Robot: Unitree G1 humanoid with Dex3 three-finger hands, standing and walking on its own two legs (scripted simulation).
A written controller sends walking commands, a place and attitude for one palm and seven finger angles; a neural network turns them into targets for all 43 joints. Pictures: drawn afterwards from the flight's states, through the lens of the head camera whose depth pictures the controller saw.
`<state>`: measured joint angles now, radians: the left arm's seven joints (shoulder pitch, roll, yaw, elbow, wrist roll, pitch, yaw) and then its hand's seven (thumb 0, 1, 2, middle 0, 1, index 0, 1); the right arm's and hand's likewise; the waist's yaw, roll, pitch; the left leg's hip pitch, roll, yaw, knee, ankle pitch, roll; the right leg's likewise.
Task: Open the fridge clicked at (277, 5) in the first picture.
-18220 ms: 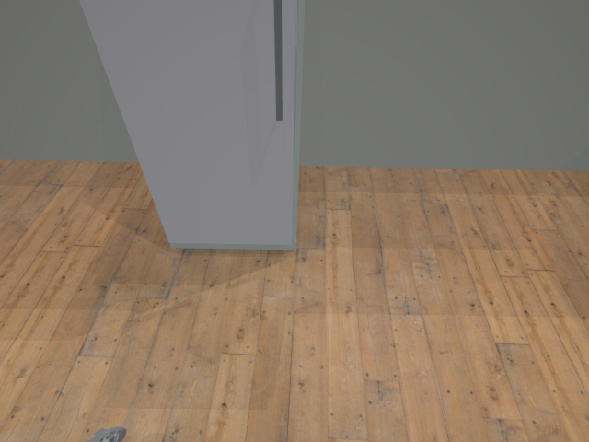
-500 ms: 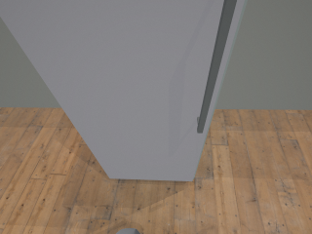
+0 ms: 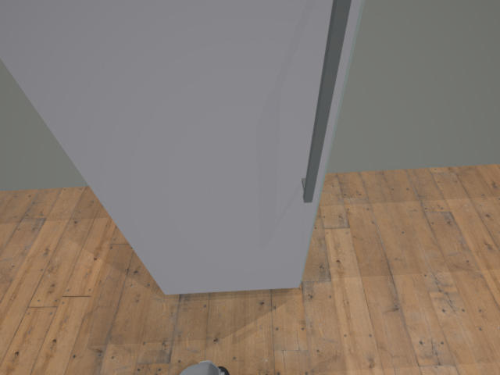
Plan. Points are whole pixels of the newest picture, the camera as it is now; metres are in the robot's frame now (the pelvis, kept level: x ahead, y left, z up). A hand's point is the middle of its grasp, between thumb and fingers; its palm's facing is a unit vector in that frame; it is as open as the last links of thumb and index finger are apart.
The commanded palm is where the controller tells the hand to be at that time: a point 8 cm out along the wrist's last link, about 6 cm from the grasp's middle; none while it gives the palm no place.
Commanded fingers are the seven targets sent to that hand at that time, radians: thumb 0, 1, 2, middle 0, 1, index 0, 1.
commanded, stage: come to a stop and stand still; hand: right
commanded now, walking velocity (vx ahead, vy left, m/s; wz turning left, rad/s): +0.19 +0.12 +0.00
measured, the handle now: (320, 103) +0.48 -0.09 +0.19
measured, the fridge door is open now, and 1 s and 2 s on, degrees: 0 0 0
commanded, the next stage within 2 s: look again from close up in 0.92 s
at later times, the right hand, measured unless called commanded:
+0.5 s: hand out of the picture -0.01 -0.16 -0.15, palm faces -0.01 +0.98 -0.17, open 7.4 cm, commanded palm none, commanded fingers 0.00 -0.90 -0.90 0.20 0.30 0.20 0.30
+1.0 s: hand out of the picture -0.05 -0.11 -0.16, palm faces +0.05 +0.99 -0.12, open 7.4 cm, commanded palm none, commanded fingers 0.00 -0.90 -0.90 0.20 0.30 0.20 0.30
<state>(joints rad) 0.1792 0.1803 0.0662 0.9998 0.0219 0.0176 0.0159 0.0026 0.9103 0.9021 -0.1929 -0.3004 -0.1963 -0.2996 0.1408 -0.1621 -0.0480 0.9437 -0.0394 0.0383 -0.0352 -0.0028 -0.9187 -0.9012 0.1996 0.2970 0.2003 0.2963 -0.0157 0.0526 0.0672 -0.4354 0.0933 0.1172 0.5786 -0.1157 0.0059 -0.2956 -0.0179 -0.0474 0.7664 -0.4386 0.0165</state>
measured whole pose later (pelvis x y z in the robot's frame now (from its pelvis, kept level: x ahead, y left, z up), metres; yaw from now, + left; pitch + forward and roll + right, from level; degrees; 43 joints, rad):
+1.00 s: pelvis -0.02 +0.03 +0.02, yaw +1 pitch -2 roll +0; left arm 0.30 0.11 0.02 1.15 0.02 -0.01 0.04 0.01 0.91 0.90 -0.20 -0.30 -0.20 -0.30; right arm 0.34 -0.09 0.00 1.15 -0.01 -0.01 -0.03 0.00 -0.91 -0.90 0.20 0.30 0.20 0.30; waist -0.01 0.01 0.03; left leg -0.15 -0.02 0.08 0.41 -0.23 0.04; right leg -0.17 -0.07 -0.05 0.42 -0.23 0.04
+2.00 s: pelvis -0.01 -0.01 +0.02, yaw +3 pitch -1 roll -1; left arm 0.32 0.17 -0.01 0.99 -0.02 -0.12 0.06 0.01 0.92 0.90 -0.20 -0.30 -0.20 -0.30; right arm 0.45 -0.18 -0.01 0.61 0.07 0.08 -0.08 0.04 -0.95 -0.90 0.20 0.30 0.20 0.30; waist -0.01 0.01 0.03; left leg -0.21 0.04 0.03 0.52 -0.29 -0.01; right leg -0.18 0.01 -0.07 0.48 -0.29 -0.02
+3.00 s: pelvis -0.04 -0.01 -0.01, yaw +0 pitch +2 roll +2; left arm 0.29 0.29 -0.02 0.61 -0.05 -0.31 0.10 0.02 0.90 0.90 -0.20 -0.30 -0.20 -0.30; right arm 0.25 -0.34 -0.30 0.01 0.33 -0.14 0.41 0.00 0.16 -0.45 0.27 0.98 0.27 0.98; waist -0.02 -0.03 -0.05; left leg -0.41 0.03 0.07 0.72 -0.35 -0.01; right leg -0.44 -0.01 -0.02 0.77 -0.38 -0.03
